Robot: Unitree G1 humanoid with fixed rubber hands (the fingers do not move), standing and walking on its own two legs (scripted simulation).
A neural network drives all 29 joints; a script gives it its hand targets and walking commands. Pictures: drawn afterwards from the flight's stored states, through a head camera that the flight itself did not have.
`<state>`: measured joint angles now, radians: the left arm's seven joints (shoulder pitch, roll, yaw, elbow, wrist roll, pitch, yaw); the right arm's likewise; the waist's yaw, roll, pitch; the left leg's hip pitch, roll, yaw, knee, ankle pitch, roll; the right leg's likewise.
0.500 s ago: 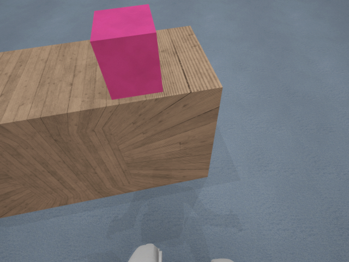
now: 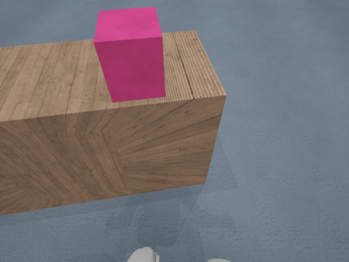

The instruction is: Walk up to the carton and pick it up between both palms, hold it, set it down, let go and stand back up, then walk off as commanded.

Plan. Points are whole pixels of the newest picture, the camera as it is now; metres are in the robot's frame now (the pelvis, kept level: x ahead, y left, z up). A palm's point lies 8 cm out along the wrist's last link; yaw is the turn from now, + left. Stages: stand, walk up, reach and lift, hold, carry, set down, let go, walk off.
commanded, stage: walk up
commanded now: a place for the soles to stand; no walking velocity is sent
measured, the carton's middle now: (133, 55) +0.72 +0.17 +0.08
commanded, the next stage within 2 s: none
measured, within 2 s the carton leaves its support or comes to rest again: neither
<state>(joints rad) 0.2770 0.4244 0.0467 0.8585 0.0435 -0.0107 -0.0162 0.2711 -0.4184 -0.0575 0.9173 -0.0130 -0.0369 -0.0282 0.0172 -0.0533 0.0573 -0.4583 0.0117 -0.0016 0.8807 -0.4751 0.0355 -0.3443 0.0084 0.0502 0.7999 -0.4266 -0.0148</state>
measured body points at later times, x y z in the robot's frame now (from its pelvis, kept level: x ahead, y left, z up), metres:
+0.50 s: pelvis +0.02 +0.00 +0.00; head +0.04 +0.00 +0.45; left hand +0.09 +0.33 -0.11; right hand +0.10 -0.34 -0.11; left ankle +0.06 +0.13 -0.71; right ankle +0.01 -0.11 -0.71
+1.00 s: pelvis +0.03 -0.02 +0.00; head +0.06 -0.01 +0.45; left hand +0.11 +0.31 -0.11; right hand +0.13 -0.35 -0.10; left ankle +0.06 +0.13 -0.71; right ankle +0.02 -0.13 -0.70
